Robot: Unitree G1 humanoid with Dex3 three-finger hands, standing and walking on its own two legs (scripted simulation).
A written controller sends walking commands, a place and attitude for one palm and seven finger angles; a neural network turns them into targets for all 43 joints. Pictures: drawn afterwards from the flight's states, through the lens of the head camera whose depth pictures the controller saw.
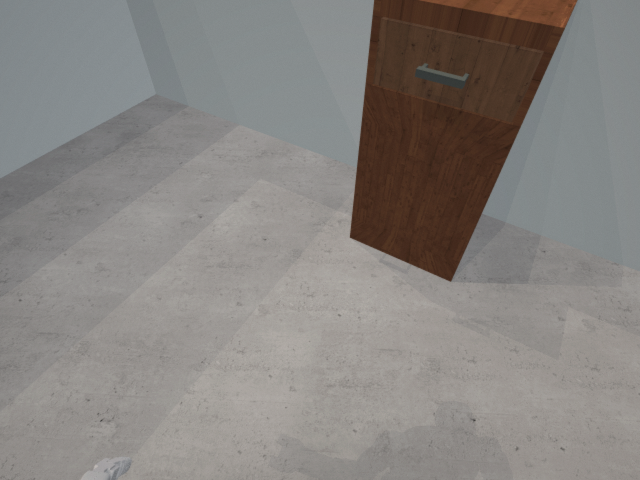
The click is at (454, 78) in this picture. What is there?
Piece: drawer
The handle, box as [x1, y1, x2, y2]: [415, 63, 468, 88]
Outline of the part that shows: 415,72 415,76 459,88 462,88 468,76 468,74 466,73 461,77 430,69 427,67 427,64 425,63 419,66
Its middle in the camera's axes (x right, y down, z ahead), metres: +0.32 -0.43 +1.01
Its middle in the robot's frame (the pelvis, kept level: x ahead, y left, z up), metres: +1.06 -0.27 +0.02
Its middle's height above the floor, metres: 0.79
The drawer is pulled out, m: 0.00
